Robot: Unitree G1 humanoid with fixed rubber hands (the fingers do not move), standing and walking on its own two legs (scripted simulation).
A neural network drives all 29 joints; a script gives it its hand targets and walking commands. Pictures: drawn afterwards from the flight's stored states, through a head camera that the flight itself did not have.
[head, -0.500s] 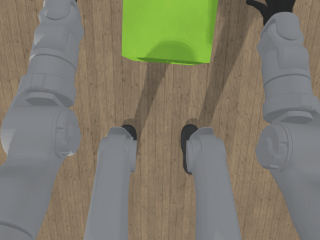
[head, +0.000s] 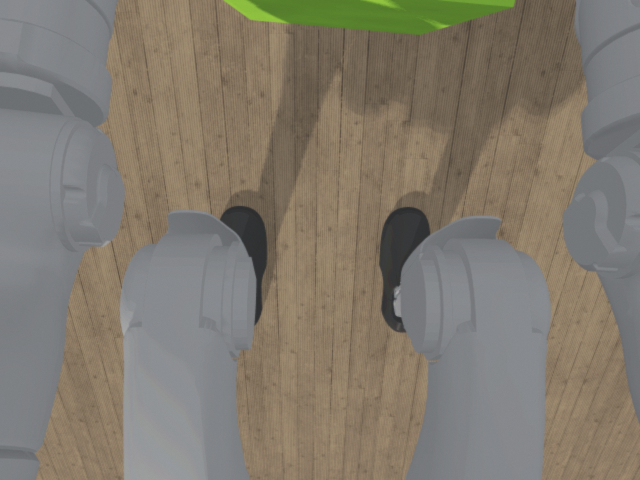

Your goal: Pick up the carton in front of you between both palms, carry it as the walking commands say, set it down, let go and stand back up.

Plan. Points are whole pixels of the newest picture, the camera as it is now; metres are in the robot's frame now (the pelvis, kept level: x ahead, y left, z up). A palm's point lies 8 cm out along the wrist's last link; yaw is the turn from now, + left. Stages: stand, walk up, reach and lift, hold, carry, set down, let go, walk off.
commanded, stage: reach and lift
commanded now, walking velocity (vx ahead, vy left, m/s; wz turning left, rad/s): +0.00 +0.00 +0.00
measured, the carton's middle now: out of the picture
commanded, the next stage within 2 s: none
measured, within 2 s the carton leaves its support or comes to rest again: leaves its support in 0.82 s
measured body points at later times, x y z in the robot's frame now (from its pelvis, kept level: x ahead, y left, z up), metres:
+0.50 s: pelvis +0.00 +0.00 +0.00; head +0.39 +0.00 +0.20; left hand +0.60 +0.14 -0.19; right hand +0.59 -0.16 -0.19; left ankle +0.10 +0.13 -0.34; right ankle +0.11 -0.13 -0.34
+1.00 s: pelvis +0.00 +0.00 +0.02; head +0.35 +0.00 +0.30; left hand +0.57 +0.15 -0.09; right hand +0.57 -0.16 -0.09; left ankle +0.10 +0.13 -0.34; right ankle +0.11 -0.13 -0.34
